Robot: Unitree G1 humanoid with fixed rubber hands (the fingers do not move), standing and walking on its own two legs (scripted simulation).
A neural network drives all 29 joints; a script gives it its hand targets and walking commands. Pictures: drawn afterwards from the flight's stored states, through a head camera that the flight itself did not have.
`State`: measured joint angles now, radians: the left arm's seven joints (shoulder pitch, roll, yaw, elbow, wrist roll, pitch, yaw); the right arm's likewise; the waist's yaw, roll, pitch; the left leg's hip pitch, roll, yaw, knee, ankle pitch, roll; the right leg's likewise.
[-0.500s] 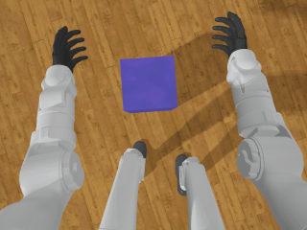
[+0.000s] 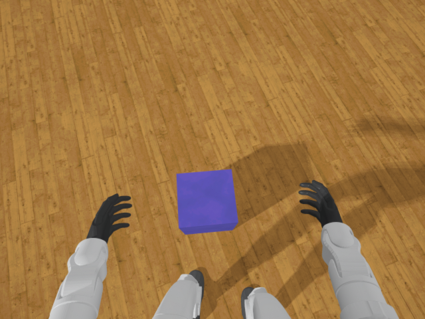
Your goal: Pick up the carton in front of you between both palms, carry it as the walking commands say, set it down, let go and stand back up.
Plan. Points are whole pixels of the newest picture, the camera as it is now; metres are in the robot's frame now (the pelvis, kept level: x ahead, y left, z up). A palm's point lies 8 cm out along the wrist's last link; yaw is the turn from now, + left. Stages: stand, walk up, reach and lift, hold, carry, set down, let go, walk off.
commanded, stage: let go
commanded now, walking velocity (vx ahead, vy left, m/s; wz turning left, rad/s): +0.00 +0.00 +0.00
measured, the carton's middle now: (206, 204) +0.43 +0.05 -0.62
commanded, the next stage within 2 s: stand in 0.76 s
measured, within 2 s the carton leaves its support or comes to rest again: neither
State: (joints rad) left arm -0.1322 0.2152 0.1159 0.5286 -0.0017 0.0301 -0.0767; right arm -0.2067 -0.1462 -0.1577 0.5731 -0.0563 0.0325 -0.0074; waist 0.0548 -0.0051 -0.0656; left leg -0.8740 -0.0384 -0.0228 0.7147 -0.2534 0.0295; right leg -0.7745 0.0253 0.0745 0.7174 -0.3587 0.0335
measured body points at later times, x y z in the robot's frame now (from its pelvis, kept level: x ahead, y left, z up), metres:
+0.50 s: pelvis +0.03 -0.04 +0.04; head +0.05 -0.03 +0.48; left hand +0.20 +0.20 -0.04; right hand +0.21 -0.27 -0.03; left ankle +0.03 +0.09 -0.71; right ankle -0.03 -0.14 -0.71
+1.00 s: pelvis +0.04 -0.02 +0.03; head +0.04 -0.01 +0.48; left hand +0.18 +0.26 -0.07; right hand +0.19 -0.31 -0.05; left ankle +0.03 +0.09 -0.71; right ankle -0.03 -0.14 -0.71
